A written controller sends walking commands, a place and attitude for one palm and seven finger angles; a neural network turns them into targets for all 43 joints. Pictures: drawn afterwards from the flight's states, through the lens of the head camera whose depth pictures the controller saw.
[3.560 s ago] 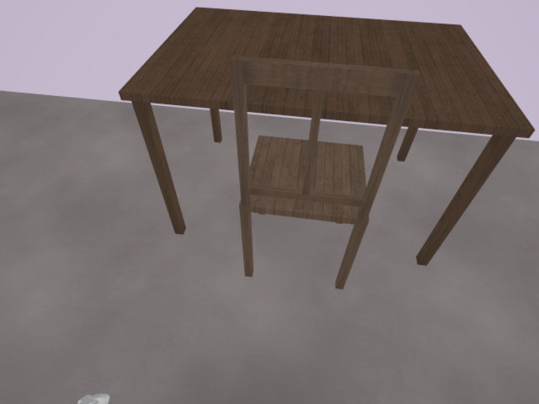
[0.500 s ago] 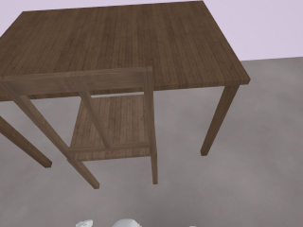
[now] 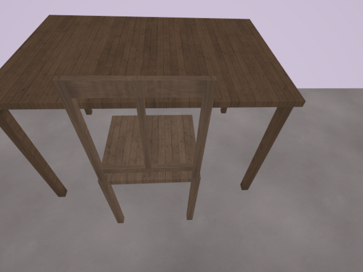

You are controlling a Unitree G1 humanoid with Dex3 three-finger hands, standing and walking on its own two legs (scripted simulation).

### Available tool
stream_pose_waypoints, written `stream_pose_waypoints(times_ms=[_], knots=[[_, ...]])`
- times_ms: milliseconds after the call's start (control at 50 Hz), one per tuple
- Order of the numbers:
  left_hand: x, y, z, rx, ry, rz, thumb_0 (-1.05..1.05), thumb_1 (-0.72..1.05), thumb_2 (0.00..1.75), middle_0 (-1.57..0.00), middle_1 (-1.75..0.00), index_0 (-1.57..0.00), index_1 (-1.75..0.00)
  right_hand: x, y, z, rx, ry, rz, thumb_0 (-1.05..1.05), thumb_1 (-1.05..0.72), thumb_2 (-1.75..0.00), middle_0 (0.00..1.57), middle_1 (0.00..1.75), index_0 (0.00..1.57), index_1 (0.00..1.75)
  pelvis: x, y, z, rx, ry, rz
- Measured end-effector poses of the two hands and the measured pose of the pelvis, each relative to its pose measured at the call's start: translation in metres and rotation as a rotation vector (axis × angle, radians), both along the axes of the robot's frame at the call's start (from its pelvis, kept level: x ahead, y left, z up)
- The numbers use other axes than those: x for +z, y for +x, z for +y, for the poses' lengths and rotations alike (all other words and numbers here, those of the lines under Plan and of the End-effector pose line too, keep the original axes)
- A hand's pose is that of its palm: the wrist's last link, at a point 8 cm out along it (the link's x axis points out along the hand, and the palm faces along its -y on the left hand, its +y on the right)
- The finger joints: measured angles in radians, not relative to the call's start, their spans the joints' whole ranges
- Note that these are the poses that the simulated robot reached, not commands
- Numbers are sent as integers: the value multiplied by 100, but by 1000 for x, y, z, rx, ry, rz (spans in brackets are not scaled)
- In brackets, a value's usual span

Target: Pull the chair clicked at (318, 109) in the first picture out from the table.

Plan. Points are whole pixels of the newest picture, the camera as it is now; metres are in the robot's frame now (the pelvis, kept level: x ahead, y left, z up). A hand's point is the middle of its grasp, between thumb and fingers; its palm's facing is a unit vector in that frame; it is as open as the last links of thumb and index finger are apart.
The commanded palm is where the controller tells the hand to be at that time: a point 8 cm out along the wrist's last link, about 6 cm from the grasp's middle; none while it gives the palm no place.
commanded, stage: come to a stop and stand still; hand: left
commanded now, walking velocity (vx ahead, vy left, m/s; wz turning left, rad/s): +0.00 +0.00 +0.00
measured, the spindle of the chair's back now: (144, 137) +0.52 +0.15 -0.06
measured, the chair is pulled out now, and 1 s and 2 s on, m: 0.00 0.00 0.00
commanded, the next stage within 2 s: look again from close up in 0.58 s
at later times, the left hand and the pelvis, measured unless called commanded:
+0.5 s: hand out of the picture -0.07 +0.15 -0.18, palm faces +0.06 -0.99 -0.15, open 7.4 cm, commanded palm none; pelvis -0.04 +0.00 +0.00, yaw +0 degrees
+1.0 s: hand out of the picture -0.02 +0.15 -0.18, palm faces +0.04 -0.98 -0.18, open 7.4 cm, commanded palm none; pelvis -0.01 +0.00 -0.01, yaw +1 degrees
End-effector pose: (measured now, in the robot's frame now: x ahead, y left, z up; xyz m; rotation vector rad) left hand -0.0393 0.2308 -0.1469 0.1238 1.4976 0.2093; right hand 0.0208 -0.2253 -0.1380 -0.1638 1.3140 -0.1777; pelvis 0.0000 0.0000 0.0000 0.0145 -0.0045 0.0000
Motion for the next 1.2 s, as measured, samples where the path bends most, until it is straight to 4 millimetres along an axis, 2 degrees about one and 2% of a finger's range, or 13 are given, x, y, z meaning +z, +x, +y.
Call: stream_pose_waypoints(times_ms=[140,280,380,540,660,740,840,1020,1120,1200], knots=[[8,-22,-15,-15,-15,5,1,91,90,-20,-30,-19,-30,-10,-43,11,-34,55,78,1,-92,-90,20,30,20,30,3,-14,4,-2,-15,-15],[0,-23,-28,-31,-59,-26,1,91,90,-20,-30,-19,-30,-7,-77,22,-57,70,127,1,-91,-90,20,30,20,30,4,-25,2,-4,-15,-34],[-2,-24,-33,-24,-72,-49,1,91,90,-20,-30,-20,-30,-6,-93,23,-61,67,158,1,-91,-90,20,30,20,30,4,-32,2,3,-12,-28],[1,-48,-34,3,-55,-9,0,91,90,-20,-30,-19,-30,-7,-97,18,-57,67,162,0,-91,-90,20,30,20,30,4,-37,-2,8,-10,-16],[4,-68,-37,17,-46,46,1,91,90,-20,-30,-19,-30,-8,-87,14,-52,70,138,0,-91,-90,20,30,20,30,4,-35,-7,5,-11,-12],[3,-71,-40,-7,-41,47,1,91,90,-20,-30,-19,-30,-11,-75,10,-18,81,112,0,-91,-90,20,30,20,30,0,-35,-9,11,-27,-2],[-4,-50,-34,-15,-37,2,1,91,90,-20,-30,-20,-30,-17,-60,5,1,66,73,1,-91,-90,20,30,20,30,-9,-27,-6,27,-43,-3],[-2,22,-27,-54,-22,-145,1,91,90,-20,-30,-19,-30,-14,-32,4,17,53,46,2,-93,-90,20,30,20,30,-6,-6,-4,9,-18,3],[-3,42,-21,-74,-15,-159,2,93,90,-20,-30,-19,-30,-8,-17,-2,14,31,28,2,-93,-90,20,30,20,30,-4,2,-5,1,-12,1],[-4,50,-20,-81,-21,-160,1,92,90,-20,-30,-19,-30,-5,-7,-4,15,16,22,1,-93,-90,20,30,20,30,-3,7,-6,-3,-12,-1]])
